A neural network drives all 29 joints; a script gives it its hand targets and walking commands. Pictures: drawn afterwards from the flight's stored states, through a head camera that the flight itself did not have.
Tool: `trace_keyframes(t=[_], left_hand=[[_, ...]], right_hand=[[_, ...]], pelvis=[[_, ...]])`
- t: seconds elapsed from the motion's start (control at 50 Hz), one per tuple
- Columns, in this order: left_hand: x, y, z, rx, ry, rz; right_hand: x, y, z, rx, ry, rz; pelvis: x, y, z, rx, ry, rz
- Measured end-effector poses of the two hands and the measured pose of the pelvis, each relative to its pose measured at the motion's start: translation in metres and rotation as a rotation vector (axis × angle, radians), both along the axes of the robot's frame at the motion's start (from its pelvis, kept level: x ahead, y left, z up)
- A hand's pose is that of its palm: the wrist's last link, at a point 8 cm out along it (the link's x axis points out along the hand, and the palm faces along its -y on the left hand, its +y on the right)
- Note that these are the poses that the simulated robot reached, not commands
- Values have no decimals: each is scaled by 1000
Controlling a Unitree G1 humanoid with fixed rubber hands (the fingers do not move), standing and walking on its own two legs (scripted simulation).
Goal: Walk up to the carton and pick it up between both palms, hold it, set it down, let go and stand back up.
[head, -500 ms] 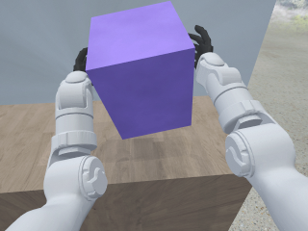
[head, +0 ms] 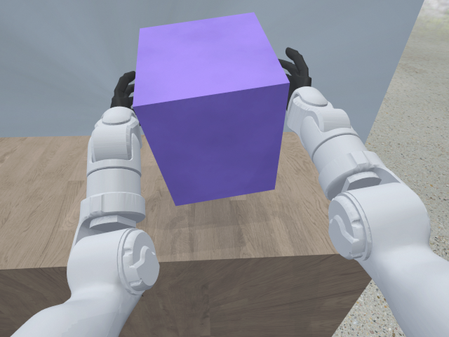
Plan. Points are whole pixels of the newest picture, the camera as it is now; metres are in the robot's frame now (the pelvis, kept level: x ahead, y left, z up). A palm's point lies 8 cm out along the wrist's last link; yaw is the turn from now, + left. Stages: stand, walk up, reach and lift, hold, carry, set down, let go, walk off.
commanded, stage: set down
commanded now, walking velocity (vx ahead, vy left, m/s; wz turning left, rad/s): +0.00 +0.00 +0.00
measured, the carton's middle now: (212, 115) +0.45 +0.03 +0.24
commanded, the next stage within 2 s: none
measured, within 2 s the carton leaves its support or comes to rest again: neither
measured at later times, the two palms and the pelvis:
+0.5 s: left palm (119, 128) +0.41 +0.19 +0.23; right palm (280, 108) +0.45 -0.09 +0.25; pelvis +0.00 +0.00 +0.00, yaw +0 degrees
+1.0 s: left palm (128, 139) +0.43 +0.19 +0.20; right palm (278, 119) +0.47 -0.10 +0.22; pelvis +0.01 +0.00 +0.00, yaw +0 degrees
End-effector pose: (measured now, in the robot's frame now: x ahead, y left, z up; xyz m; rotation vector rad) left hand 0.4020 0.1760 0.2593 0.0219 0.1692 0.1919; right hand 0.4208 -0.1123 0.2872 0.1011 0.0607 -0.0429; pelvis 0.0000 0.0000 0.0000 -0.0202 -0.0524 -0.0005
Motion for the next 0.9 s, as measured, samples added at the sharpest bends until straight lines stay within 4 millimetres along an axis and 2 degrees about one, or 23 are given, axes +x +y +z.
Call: trace_keyframes(t=[0.24, 0.38, 0.54, 0.8, 0.9], left_hand=[[4, 0, -9, 4, 2, 17], [6, 9, -25, 6, 39, 36], [12, 18, -31, 14, 14, 77], [22, 12, -54, 13, 47, 83], [24, 10, -58, 16, 34, 87]], right_hand=[[7, 0, -11, -5, 14, 15], [15, 8, -28, -11, 55, 44], [29, 19, -39, -18, 43, 69], [39, 13, -65, -16, 81, 69], [43, 11, -68, -18, 68, 72]], pelvis=[[1, 0, 0, 0, 6, 0], [1, 0, 0, 0, 15, 0], [5, 0, 0, 0, 43, -1], [9, -1, 0, 1, 77, -1], [9, -2, 0, 1, 94, -2]])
